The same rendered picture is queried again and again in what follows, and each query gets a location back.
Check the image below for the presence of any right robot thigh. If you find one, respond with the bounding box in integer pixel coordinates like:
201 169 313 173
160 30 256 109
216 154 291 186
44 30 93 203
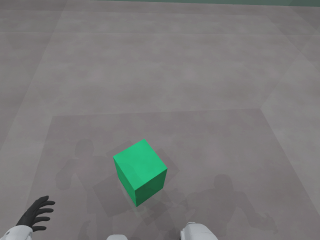
180 223 218 240

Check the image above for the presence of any robot left forearm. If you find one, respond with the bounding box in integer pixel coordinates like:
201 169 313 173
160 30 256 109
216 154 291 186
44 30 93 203
0 225 33 240

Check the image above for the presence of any carton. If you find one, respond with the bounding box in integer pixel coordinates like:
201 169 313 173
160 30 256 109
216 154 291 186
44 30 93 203
113 139 168 207

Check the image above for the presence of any left robot hand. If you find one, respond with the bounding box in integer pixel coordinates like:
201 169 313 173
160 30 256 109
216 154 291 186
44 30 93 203
16 195 55 232

